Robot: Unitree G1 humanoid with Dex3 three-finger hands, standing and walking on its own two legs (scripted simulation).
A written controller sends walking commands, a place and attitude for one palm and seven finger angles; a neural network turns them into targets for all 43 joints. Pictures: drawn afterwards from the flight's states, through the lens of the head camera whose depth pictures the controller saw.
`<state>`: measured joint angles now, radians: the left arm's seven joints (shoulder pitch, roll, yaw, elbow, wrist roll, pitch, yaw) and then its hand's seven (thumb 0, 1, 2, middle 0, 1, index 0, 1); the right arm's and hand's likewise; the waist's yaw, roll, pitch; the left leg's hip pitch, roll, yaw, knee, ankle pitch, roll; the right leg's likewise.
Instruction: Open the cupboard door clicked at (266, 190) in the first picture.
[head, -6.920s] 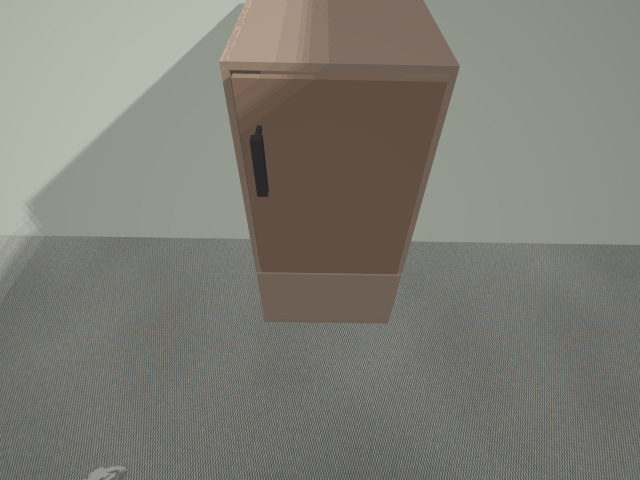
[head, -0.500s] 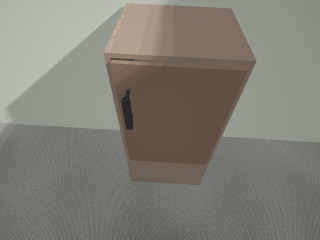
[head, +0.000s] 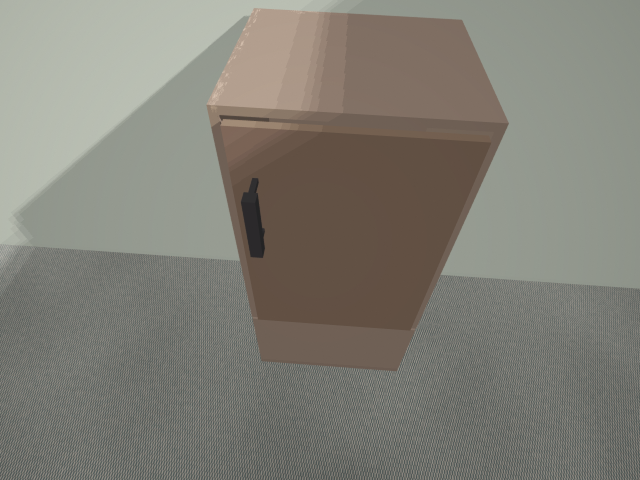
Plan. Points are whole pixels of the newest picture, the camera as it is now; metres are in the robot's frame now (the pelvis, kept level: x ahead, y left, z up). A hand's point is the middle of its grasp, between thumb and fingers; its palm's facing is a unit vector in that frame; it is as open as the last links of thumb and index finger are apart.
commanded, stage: look again from close up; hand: left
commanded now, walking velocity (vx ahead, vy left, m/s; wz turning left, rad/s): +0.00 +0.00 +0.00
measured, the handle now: (256, 218) +0.53 +0.15 -0.03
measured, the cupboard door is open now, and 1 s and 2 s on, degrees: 0 0 0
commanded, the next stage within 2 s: raise the hand with hooked fingers in 0.02 s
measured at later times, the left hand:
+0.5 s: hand (177, 457) +0.16 +0.19 -0.06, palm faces -0.04 -1.00 +0.02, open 8.4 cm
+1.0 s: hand (132, 423) +0.19 +0.25 -0.04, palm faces +0.01 -1.00 -0.05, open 11.4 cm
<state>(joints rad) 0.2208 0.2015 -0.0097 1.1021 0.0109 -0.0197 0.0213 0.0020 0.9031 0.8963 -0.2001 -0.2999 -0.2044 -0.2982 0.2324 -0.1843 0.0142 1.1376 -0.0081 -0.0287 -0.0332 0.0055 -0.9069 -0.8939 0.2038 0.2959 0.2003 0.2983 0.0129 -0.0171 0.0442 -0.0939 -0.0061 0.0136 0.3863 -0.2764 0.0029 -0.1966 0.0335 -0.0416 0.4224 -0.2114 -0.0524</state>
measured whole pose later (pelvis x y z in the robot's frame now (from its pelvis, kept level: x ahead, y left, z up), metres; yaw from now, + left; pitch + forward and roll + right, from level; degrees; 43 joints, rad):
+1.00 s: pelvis -0.05 +0.03 -0.09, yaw +1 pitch +15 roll -2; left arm 0.29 0.29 0.25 0.09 -0.31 -0.36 -0.34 0.00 0.07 0.54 -0.26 -0.83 -0.26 -0.83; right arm 0.29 -0.24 0.03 0.55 0.03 -0.21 -0.05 0.02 -0.90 -0.89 0.21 0.30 0.21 0.30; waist -0.02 0.02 -0.13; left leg -0.85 -0.02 -0.01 1.14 -0.54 0.05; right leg -0.90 0.00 -0.08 1.06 -0.42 -0.02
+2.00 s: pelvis -0.03 +0.03 -0.07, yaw +1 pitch +13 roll -2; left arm -0.02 0.42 0.43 0.45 -0.37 -0.33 -0.54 -0.01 -0.50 0.30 -0.30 -1.20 -0.30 -1.20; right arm 0.30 -0.29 0.03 0.54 0.04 -0.18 -0.05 0.01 -0.90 -0.89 0.21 0.30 0.20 0.30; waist -0.02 0.01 -0.11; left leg -0.74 -0.02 -0.01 1.02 -0.51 0.04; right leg -0.78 0.01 -0.08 0.94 -0.39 -0.02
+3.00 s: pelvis -0.03 +0.03 -0.07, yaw +0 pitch +17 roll -2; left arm -0.42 0.41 0.36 0.75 -0.24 -0.34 -0.40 -0.02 -0.50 0.30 -0.30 -1.20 -0.30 -1.20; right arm 0.32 -0.27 0.04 0.59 0.03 -0.09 -0.05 0.01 -0.90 -0.89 0.21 0.30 0.20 0.30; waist -0.06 0.01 -0.11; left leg -0.82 -0.02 0.00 1.04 -0.52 0.04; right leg -0.87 0.01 -0.07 0.97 -0.39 -0.02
